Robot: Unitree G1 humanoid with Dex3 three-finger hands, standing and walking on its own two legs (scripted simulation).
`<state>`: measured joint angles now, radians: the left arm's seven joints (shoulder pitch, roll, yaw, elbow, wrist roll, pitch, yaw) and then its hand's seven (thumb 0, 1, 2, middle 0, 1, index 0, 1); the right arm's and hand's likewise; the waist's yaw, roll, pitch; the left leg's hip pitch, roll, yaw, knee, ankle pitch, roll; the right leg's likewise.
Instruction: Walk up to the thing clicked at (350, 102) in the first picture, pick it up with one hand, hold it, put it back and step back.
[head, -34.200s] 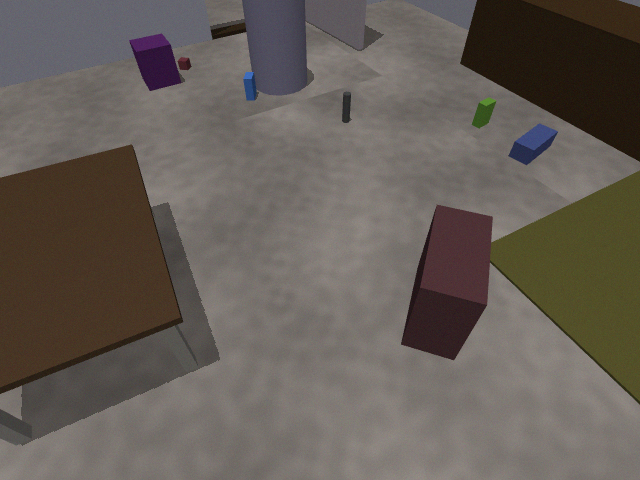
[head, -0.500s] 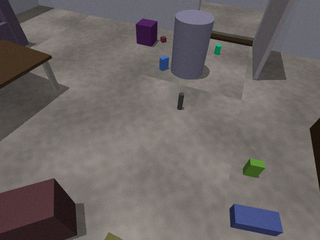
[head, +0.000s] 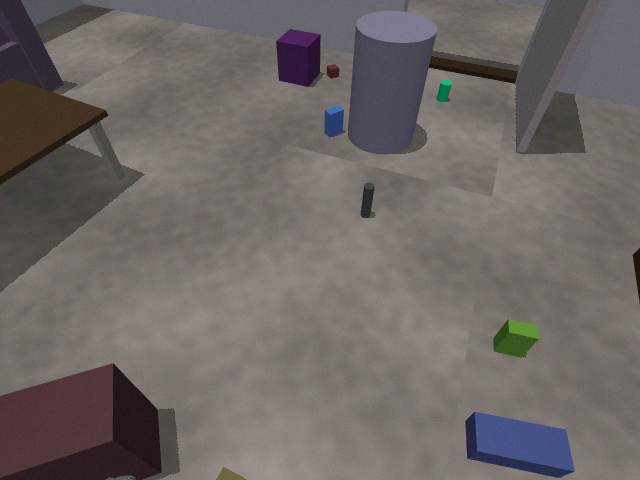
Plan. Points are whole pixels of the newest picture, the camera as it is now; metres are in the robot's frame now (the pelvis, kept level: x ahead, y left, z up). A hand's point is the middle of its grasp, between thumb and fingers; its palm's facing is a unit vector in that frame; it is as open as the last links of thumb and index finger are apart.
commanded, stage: stand
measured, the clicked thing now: (367, 200) +1.30 -0.19 -0.70
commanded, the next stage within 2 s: none
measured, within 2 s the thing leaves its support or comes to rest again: neither
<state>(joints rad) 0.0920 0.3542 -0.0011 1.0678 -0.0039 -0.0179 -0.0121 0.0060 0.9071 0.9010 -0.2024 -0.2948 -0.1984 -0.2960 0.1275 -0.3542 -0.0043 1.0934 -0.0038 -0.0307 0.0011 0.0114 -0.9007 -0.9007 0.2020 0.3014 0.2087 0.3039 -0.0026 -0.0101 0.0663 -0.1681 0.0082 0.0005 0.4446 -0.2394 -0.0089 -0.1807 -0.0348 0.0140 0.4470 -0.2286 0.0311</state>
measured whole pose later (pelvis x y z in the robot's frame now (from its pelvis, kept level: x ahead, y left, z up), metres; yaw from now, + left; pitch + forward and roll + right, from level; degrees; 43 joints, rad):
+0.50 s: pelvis -0.02 -0.01 +0.01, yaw +0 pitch -3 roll +0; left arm 0.09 0.35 0.01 1.15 0.01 -0.01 -0.01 0.01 0.91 0.90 -0.20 -0.29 -0.20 -0.30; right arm 0.06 -0.35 -0.01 1.15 -0.01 -0.01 0.01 0.01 -0.90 -0.90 0.20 0.30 0.21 0.30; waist 0.01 0.01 0.07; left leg -0.12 0.02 -0.01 0.32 -0.15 -0.03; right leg -0.13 -0.02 0.00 0.33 -0.14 0.02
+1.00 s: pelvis -0.01 -0.01 +0.01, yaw +0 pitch -2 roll +0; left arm 0.11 0.35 0.00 1.14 0.01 -0.01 -0.02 0.01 0.91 0.90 -0.20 -0.29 -0.20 -0.30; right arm 0.12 -0.35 -0.01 1.16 -0.01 -0.01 0.01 0.01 -0.90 -0.90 0.20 0.30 0.21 0.30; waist 0.00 0.00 0.05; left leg -0.14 0.02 -0.01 0.34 -0.16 -0.02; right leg -0.15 -0.02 0.00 0.34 -0.15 0.02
